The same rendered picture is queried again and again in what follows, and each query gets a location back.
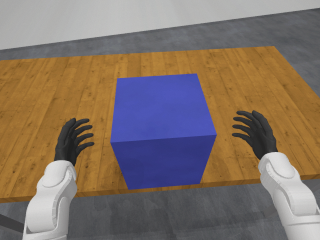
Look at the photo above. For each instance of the right robot hand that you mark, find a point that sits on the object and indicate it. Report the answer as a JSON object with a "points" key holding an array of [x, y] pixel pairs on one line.
{"points": [[260, 134]]}

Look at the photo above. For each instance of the left robot forearm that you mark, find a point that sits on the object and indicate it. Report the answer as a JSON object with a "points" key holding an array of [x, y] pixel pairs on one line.
{"points": [[47, 214]]}

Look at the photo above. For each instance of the left robot hand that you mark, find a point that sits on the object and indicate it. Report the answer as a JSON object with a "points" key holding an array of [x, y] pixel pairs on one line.
{"points": [[67, 148]]}

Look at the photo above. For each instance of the carton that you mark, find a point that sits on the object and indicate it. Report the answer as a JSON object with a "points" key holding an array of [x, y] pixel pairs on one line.
{"points": [[162, 131]]}

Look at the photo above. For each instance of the right robot forearm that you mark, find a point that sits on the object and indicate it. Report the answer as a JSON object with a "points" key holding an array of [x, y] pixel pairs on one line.
{"points": [[294, 201]]}

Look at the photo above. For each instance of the table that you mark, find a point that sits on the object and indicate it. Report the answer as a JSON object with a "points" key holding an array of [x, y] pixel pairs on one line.
{"points": [[39, 95]]}

